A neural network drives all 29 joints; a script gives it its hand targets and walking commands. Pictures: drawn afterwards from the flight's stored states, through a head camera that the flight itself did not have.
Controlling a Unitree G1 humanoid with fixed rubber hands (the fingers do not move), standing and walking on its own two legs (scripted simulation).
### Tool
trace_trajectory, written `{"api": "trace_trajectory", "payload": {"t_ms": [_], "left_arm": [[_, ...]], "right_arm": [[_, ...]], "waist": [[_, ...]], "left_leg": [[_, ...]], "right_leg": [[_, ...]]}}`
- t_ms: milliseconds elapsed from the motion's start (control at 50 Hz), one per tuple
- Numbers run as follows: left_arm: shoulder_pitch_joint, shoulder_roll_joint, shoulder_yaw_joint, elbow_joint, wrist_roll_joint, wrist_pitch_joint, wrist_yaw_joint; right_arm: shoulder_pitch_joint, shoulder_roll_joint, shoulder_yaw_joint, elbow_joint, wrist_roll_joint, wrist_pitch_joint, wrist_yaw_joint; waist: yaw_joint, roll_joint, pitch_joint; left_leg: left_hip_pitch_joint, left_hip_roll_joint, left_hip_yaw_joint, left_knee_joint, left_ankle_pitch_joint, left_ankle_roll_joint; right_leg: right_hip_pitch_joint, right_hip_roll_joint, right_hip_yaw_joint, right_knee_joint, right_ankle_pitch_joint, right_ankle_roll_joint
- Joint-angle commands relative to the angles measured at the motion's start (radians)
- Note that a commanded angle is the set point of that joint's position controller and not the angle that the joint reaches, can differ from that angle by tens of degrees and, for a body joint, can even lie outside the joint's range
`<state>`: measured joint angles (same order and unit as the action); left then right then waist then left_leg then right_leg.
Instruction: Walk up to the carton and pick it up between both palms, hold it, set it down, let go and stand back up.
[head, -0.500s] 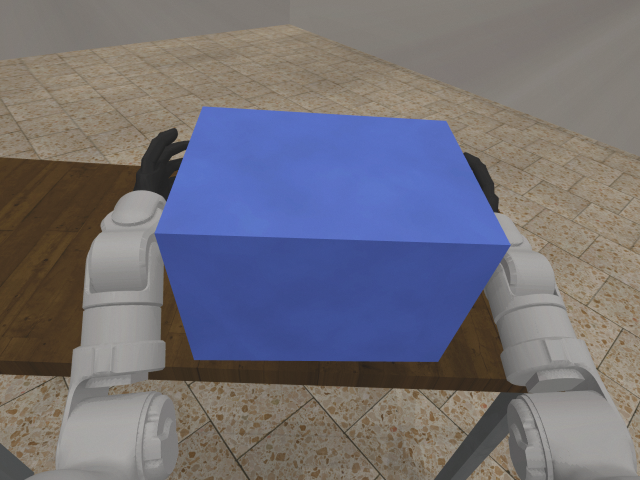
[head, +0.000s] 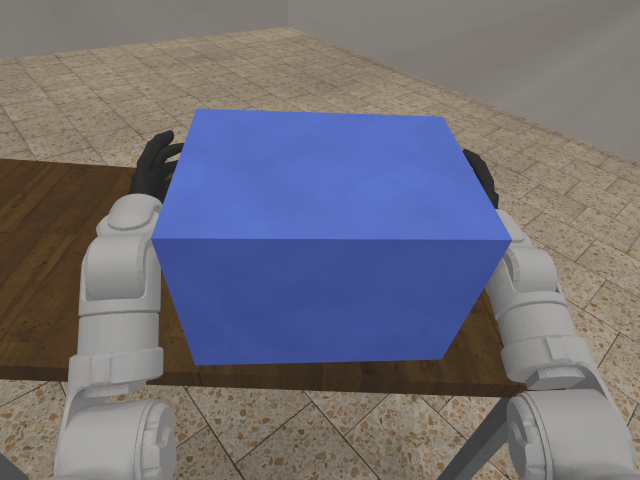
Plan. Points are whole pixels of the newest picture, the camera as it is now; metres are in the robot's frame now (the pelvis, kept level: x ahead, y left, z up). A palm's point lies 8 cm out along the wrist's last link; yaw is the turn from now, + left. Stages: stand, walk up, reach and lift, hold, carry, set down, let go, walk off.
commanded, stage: hold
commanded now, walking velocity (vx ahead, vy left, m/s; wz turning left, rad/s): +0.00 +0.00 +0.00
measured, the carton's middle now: (322, 237) +0.34 +0.00 +0.18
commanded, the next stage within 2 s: none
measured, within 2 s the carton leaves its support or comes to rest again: neither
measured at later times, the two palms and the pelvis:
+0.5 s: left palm (159, 199) +0.35 +0.19 +0.21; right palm (485, 218) +0.36 -0.20 +0.20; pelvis +0.00 -0.01 +0.00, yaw +0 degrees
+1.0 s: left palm (154, 203) +0.35 +0.20 +0.20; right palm (475, 214) +0.37 -0.19 +0.20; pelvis +0.00 +0.00 +0.00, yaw +0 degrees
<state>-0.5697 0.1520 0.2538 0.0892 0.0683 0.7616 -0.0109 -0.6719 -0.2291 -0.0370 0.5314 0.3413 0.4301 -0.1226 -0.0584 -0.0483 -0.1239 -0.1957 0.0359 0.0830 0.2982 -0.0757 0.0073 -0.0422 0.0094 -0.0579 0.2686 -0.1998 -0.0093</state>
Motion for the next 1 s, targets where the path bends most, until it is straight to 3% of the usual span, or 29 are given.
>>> {"api": "trace_trajectory", "payload": {"t_ms": [0, 160, 260, 300, 380, 420, 500, 640, 660, 700, 720, 740, 760, 800, 880, 980], "left_arm": [[-0.675, -0.555, -0.498, -0.21, -0.123, -0.052, -0.113], [-0.68, -0.535, -0.504, -0.275, -0.133, -0.051, -0.116], [-0.712, -0.535, -0.501, -0.253, -0.142, -0.057, -0.127], [-0.734, -0.529, -0.475, -0.212, -0.135, -0.064, -0.127], [-0.719, -0.526, -0.449, -0.133, -0.121, -0.064, -0.146], [-0.721, -0.538, -0.452, -0.158, -0.126, -0.074, -0.149], [-0.746, -0.542, -0.487, -0.198, -0.143, -0.091, -0.145], [-0.775, -0.533, -0.467, -0.147, -0.111, -0.072, -0.156], [-0.771, -0.54, -0.467, -0.138, -0.116, -0.074, -0.156], [-0.807, -0.553, -0.492, -0.16, -0.134, -0.092, -0.146], [-0.727, -0.549, -0.461, -0.03, -0.083, -0.072, -0.133], [-0.747, -0.571, -0.471, -0.048, -0.099, -0.074, -0.127], [-0.745, -0.575, -0.473, -0.052, -0.101, -0.074, -0.121], [-0.771, -0.597, -0.516, -0.113, -0.141, -0.082, -0.105], [-0.795, -0.607, -0.562, -0.198, -0.195, -0.091, -0.08], [-0.733, -0.562, -0.517, -0.188, -0.16, -0.073, -0.095]], "right_arm": [[-0.84, 0.55, 0.358, -0.405, 0.087, -0.053, 0.123], [-0.842, 0.57, 0.408, -0.476, 0.125, -0.046, 0.102], [-0.875, 0.594, 0.404, -0.499, 0.113, -0.051, 0.103], [-0.879, 0.609, 0.385, -0.453, 0.094, -0.044, 0.102], [-0.896, 0.624, 0.382, -0.44, 0.072, -0.044, 0.092], [-0.908, 0.645, 0.409, -0.463, 0.081, -0.054, 0.085], [-0.893, 0.634, 0.41, -0.473, 0.092, -0.06, 0.074], [-0.854, 0.598, 0.324, -0.344, 0.044, -0.047, 0.097], [-0.885, 0.612, 0.324, -0.368, 0.04, -0.054, 0.099], [-0.911, 0.622, 0.327, -0.39, 0.043, -0.065, 0.103], [-0.936, 0.602, 0.331, -0.318, 0.05, -0.048, 0.11], [-0.935, 0.625, 0.33, -0.32, 0.046, -0.051, 0.117], [-0.941, 0.625, 0.328, -0.32, 0.045, -0.055, 0.123], [-0.959, 0.635, 0.344, -0.37, 0.067, -0.066, 0.129], [-0.954, 0.628, 0.376, -0.463, 0.117, -0.065, 0.125], [-0.894, 0.585, 0.371, -0.431, 0.111, -0.039, 0.116]], "waist": [[0.001, 0.095, -0.381], [0.007, 0.081, -0.408], [0.008, 0.065, -0.423], [0.014, 0.048, -0.377], [0.02, 0.021, -0.367], [0.026, 0.015, -0.42], [-0.003, 0.045, -0.445], [-0.027, 0.081, -0.31], [-0.02, 0.062, -0.331], [-0.021, 0.083, -0.365], [0.031, 0.09, -0.293], [0.015, 0.071, -0.297], [0.029, 0.083, -0.309], [0.026, 0.091, -0.39], [0.004, 0.108, -0.513], [-0.004, 0.082, -0.466]], "left_leg": [[0.483, -0.026, -0.086, 0.044, 0.236, -0.019], [0.484, -0.038, -0.082, 0.07, 0.315, -0.019], [0.442, -0.046, -0.074, 0.055, 0.237, -0.003], [0.412, -0.048, -0.071, 0.034, 0.159, 0.012], [0.385, -0.054, -0.064, 0.021, 0.11, 0.029], [0.394, -0.057, -0.067, 0.036, 0.162, 0.031], [0.441, -0.057, -0.075, 0.06, 0.241, 0.006], [0.395, -0.045, -0.069, 0.009, 0.076, 0.003], [0.389, -0.047, -0.066, 0.011, 0.074, 0.013], [0.401, -0.042, -0.073, 0.016, 0.099, 0.004], [0.366, -0.036, -0.083, -0.002, 0.044, 0.019], [0.356, -0.033, -0.077, -0.01, 0.025, 0.023], [0.359, -0.029, -0.081, -0.009, 0.027, 0.025], [0.393, -0.023, -0.09, 0.011, 0.087, 0.021], [0.461, -0.027, -0.104, 0.068, 0.249, 0.004], [0.439, -0.033, -0.099, 0.055, 0.214, 0.002]], "right_leg": [[-0.199, 0.044, 0.02, -0.065, 0.227, 0.035], [-0.169, 0.045, 0.028, -0.05, 0.34, 0.052], [-0.154, 0.035, 0.039, -0.05, 0.321, 0.06], [-0.178, 0.028, 0.045, -0.062, 0.263, 0.062], [-0.144, 0.017, 0.055, -0.061, 0.288, 0.075], [-0.116, 0.019, 0.054, -0.048, 0.347, 0.083], [-0.126, 0.029, 0.038, -0.043, 0.381, 0.082], [-0.207, 0.013, 0.032, -0.077, 0.167, 0.062], [-0.2, 0.012, 0.034, -0.077, 0.178, 0.065], [-0.197, 0.021, 0.029, -0.067, 0.187, 0.061], [-0.238, 0.025, 0.026, -0.08, 0.081, 0.046], [-0.242, 0.028, 0.024, -0.075, 0.056, 0.045], [-0.245, 0.029, 0.022, -0.072, 0.052, 0.04], [-0.24, 0.038, 0.022, -0.059, 0.092, 0.038], [-0.228, 0.052, 0.025, -0.043, 0.225, 0.041], [-0.201, 0.044, 0.032, -0.047, 0.238, 0.054]]}}
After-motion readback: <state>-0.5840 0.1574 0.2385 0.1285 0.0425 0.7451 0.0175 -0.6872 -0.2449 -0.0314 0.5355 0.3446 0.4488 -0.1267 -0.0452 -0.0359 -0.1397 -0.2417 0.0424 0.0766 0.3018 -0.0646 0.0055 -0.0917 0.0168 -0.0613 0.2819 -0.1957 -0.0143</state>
